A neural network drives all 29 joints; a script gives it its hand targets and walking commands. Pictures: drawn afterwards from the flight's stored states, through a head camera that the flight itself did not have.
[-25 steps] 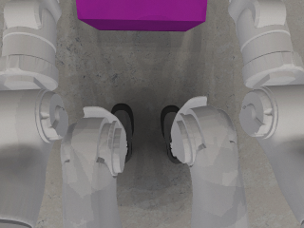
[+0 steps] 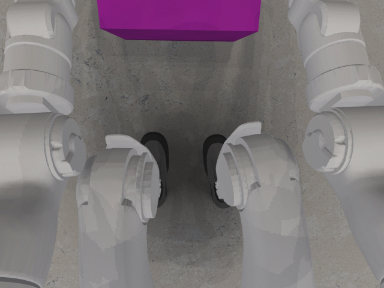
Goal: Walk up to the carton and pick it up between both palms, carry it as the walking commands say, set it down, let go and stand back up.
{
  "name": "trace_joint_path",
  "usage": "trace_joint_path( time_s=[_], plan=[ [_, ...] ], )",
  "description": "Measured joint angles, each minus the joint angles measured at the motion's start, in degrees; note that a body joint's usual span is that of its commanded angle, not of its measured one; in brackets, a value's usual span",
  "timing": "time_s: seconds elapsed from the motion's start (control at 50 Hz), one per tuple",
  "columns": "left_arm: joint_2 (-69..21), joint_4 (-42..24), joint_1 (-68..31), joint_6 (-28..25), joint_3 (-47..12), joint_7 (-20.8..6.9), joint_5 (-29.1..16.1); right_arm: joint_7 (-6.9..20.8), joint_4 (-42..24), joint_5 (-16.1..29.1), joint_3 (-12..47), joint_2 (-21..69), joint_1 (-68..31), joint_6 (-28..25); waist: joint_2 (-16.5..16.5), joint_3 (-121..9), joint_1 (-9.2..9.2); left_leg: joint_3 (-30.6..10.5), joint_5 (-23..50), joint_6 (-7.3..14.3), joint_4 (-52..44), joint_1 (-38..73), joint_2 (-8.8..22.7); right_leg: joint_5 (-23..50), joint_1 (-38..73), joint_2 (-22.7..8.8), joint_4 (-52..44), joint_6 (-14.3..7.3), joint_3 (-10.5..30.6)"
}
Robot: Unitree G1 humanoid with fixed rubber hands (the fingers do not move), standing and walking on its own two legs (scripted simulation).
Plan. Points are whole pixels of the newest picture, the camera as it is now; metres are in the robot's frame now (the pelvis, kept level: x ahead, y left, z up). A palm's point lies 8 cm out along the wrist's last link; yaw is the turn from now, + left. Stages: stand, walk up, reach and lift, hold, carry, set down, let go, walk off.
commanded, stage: set down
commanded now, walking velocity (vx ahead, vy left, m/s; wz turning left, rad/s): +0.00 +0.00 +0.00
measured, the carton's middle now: out of the picture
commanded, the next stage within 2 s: none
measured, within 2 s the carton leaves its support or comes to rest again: neither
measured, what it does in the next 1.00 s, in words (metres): stands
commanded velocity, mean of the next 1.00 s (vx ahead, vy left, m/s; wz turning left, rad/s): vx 0.00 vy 0.00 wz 0.00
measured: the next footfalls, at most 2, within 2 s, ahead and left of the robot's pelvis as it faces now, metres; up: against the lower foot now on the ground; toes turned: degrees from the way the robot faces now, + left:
none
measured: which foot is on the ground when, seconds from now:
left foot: down 0.00-1.00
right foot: down 0.00-1.00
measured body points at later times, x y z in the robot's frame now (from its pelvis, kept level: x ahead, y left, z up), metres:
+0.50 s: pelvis +0.01 +0.00 +0.00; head +0.40 -0.02 +0.22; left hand +0.58 +0.15 -0.21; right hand +0.55 -0.21 -0.21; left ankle +0.13 +0.10 -0.33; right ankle +0.10 -0.08 -0.33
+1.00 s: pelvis +0.01 +0.01 +0.00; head +0.38 -0.02 +0.23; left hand +0.60 +0.18 -0.16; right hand +0.57 -0.23 -0.16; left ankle +0.13 +0.10 -0.33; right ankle +0.10 -0.08 -0.33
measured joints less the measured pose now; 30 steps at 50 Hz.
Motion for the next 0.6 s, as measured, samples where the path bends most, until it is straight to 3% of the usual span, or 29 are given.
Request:
trace_joint_path(
  time_s=[0.24,0.34,0.6],
  plan=[
    [0.0,1.24,-0.36,-1.29,0.01,0.3,-0.13,-0.06,3.5,-0.01,1.36,-0.94,-1.53,-1.01,0.02,0.01,0.05,0.0,-0.27,0.0,0.06,-0.03,0.01,-0.26,-0.01,0.0,0.03,0.0,0.0],
    [-0.01,1.76,-1.16,-1.79,-0.08,1.63,-2.28,-1.02,5.02,-0.01,2.78,-1.7,-2.42,-1.37,0.06,0.01,0.05,0.0,-1.23,0.0,0.36,-0.07,0.02,-1.2,-0.01,0.0,0.3,0.0,-0.05],
    [0.4,3.33,-1.72,-4.32,-0.83,3.77,-2.95,-2.4,6.09,1.35,5.18,-4.22,-0.34,-3.43,-0.93,-0.08,0.07,0.0,-3.2,0.0,1.97,-0.07,0.48,-2.34,-0.45,0.0,1.88,0.0,-0.55]
  ],
)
